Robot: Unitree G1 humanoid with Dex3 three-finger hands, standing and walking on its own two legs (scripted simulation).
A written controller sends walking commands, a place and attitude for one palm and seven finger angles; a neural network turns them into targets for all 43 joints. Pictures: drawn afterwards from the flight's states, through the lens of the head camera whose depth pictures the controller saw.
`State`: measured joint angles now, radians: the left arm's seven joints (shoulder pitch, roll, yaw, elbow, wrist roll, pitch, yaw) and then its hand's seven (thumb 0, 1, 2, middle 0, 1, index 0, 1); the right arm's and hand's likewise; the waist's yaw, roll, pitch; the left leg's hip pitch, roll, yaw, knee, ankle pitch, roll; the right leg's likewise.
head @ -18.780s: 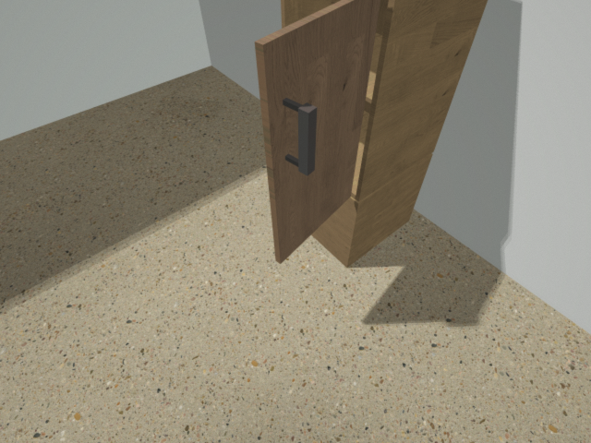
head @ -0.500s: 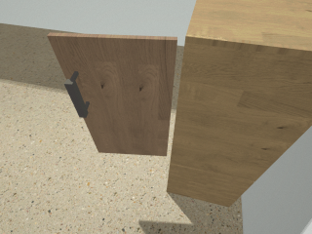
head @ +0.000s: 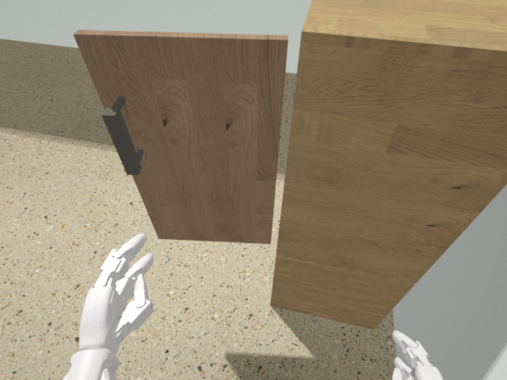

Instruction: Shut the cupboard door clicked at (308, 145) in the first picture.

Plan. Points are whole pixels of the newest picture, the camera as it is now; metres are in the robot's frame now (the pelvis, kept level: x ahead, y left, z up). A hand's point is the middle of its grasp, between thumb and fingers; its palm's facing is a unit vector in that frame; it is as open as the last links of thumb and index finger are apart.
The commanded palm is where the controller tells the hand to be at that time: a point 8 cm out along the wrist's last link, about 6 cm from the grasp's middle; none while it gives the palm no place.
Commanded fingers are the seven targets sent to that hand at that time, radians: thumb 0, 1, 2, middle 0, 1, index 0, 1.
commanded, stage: raise the hand and make a fist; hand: left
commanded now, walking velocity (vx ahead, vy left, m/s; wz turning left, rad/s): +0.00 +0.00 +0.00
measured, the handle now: (127, 136) +0.53 +0.26 +0.10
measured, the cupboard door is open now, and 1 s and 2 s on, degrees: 100 100 100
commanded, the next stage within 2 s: bring the fist close to the handle in 1.68 s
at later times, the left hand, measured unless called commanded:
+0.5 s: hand (138, 332) +0.19 +0.17 +0.02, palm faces -0.07 -1.00 -0.03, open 4.6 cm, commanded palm +0.16 +0.23 +0.03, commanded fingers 0.00 0.90 0.90 -0.88 -1.04 -0.88 -1.04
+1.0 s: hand (112, 302) +0.22 +0.19 +0.07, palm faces -0.01 -1.00 -0.06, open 3.1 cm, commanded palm +0.19 +0.25 +0.08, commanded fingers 0.00 0.90 0.90 -1.30 -1.50 -1.30 -1.50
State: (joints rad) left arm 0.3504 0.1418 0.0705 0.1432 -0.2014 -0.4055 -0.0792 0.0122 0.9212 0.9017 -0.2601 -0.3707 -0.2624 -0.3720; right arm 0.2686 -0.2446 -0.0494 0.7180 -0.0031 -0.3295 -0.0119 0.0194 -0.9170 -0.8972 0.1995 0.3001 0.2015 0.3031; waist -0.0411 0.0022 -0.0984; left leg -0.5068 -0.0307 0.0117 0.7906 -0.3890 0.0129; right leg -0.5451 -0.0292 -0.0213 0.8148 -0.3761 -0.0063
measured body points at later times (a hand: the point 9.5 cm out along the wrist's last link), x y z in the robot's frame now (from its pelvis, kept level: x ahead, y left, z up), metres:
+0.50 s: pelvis -0.01 +0.00 -0.04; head +0.04 +0.00 +0.40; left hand +0.19 +0.22 +0.03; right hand +0.17 -0.21 -0.12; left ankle +0.01 +0.11 -0.71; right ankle +0.02 -0.11 -0.71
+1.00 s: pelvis +0.01 +0.01 -0.02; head +0.03 +0.01 +0.43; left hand +0.21 +0.25 +0.08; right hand +0.20 -0.21 -0.07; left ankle +0.01 +0.11 -0.71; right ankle +0.02 -0.11 -0.71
